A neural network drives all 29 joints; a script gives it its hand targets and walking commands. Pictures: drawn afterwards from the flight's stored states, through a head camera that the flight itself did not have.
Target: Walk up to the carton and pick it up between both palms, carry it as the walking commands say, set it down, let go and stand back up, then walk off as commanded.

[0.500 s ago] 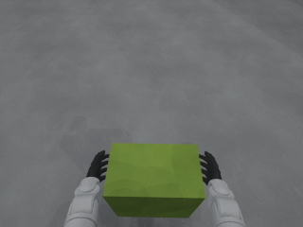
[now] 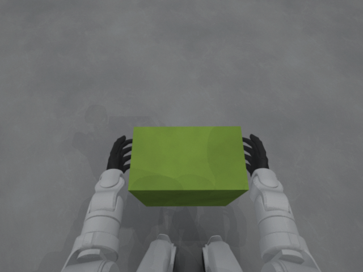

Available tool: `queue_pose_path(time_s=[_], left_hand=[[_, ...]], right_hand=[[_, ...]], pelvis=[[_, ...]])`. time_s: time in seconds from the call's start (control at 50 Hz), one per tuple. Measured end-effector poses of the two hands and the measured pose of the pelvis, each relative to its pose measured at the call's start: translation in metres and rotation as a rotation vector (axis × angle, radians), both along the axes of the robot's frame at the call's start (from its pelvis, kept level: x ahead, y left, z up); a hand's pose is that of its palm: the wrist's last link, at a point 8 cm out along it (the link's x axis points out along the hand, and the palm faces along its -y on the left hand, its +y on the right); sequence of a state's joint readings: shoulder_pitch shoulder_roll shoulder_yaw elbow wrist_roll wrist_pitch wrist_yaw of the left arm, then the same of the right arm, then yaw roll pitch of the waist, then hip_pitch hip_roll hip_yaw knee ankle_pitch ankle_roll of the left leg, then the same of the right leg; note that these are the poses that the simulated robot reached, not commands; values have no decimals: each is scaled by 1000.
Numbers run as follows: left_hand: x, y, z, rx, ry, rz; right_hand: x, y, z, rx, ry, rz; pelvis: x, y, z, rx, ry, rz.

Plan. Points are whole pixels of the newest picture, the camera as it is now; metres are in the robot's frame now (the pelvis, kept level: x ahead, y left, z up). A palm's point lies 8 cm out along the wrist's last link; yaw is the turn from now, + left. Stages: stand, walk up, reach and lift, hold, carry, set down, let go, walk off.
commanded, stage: set down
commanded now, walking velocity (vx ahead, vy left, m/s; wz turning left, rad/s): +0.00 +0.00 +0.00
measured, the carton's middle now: (186, 172) +0.38 +0.01 -0.13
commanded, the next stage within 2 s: none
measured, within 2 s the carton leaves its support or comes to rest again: neither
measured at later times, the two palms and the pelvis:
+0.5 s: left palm (134, 168) +0.40 +0.15 -0.15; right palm (254, 168) +0.40 -0.18 -0.15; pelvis +0.00 -0.01 -0.07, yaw +0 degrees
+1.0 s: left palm (142, 170) +0.42 +0.15 -0.24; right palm (246, 172) +0.41 -0.18 -0.24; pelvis -0.03 -0.01 -0.15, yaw +0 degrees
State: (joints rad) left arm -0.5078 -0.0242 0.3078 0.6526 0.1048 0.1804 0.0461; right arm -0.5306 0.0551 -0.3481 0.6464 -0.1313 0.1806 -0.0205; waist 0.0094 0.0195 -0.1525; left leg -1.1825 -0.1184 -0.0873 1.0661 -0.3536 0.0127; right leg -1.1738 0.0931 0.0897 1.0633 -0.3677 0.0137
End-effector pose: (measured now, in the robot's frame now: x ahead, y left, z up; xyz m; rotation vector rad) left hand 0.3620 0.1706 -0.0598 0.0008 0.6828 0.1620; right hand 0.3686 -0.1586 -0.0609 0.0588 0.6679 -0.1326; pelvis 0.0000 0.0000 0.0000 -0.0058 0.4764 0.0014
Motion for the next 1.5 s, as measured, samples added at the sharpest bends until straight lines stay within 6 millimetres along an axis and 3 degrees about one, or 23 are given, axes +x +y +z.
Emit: queue_pose_path(time_s=[0.22,0.36,0.6,0.82,1.12,1.28,1.5], left_hand=[[20,-17,-36,-22,21,-4],[31,-20,-59,-20,25,9],[36,-18,-106,-16,29,12],[47,-12,-146,-11,2,4],[65,-26,-196,-10,4,-23],[78,-21,-217,-6,16,-10],[84,-20,-267,-6,15,-11]], right_hand=[[15,-17,-30,5,17,-31],[31,-20,-52,17,20,-29],[30,-18,-110,34,26,-40],[42,-12,-146,14,-2,-27],[52,-25,-197,14,-3,-46],[68,-21,-220,7,9,-26],[79,-20,-263,-2,7,-20]], pelvis=[[-14,5,-35,0,43,-6],[-6,-2,-51,6,116,-5],[6,-15,-81,17,234,-15],[-12,-17,-121,9,242,-6],[-37,-9,-173,3,234,-10],[-40,-7,-193,6,247,-9],[-38,-9,-219,-5,282,1]])
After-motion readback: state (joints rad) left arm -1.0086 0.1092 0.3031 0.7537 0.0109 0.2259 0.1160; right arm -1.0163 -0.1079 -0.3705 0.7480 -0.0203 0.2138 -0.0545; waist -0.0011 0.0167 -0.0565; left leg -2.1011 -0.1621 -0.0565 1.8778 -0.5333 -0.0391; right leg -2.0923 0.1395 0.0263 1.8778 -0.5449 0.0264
